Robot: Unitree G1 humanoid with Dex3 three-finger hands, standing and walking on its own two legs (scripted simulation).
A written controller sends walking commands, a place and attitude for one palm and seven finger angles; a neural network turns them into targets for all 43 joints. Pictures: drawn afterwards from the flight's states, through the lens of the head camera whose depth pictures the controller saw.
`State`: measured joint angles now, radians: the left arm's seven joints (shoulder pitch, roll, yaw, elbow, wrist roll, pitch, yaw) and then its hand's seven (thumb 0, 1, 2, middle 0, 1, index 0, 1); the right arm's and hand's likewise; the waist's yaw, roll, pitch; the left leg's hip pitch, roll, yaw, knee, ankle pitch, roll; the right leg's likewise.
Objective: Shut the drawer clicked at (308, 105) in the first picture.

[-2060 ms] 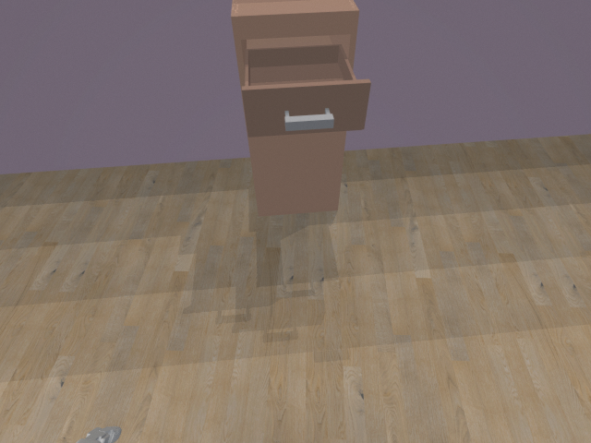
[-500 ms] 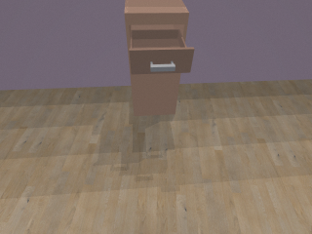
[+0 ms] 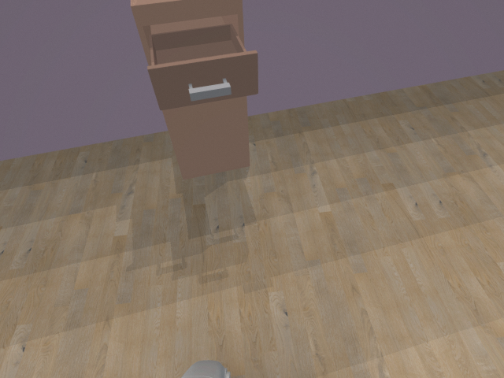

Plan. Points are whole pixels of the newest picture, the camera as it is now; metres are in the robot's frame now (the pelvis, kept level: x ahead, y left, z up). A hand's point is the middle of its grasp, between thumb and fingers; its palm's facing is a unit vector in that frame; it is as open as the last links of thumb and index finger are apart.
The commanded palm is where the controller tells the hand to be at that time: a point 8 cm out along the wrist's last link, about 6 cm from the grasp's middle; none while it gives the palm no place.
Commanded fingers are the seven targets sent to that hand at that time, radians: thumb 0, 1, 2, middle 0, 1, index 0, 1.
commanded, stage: walk to a spot facing it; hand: left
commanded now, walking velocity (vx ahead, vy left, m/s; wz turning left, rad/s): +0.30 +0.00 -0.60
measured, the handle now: (209, 87) +0.89 +0.22 -0.04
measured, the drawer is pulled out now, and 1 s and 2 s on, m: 0.30 0.30 0.30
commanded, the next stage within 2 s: turn to face it in 1.64 s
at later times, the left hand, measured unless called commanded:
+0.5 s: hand (133, 337) +0.20 +0.26 -0.16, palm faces -0.22 -0.96 -0.19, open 7.4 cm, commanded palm none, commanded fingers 0.00 0.90 0.90 -0.20 -0.30 -0.20 -0.30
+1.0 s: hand (261, 237) +0.46 +0.03 -0.18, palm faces -0.61 -0.77 -0.16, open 7.3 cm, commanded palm none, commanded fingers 0.00 0.90 0.90 -0.20 -0.30 -0.20 -0.30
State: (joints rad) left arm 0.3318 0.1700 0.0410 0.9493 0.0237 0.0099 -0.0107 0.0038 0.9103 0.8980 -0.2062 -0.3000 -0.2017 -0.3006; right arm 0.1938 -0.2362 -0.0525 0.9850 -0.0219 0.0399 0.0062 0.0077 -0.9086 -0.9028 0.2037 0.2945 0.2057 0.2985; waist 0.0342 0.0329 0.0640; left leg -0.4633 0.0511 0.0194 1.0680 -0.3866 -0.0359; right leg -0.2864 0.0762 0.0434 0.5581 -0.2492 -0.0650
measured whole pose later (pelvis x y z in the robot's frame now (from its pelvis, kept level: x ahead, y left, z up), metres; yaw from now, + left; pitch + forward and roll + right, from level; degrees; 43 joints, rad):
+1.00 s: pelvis +0.26 -0.04 -0.01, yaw -35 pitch -1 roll -1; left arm 0.13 0.20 0.06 0.94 0.02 -0.03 -0.01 0.00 0.91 0.90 -0.20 -0.30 -0.20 -0.30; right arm 0.39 -0.13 -0.04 1.03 -0.02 -0.02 -0.02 0.01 -0.91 -0.90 0.20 0.29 0.20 0.30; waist -0.08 -0.02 0.11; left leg -0.47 0.17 0.04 1.31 -0.37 -0.04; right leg -0.36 0.10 -0.12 0.60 -0.23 -0.12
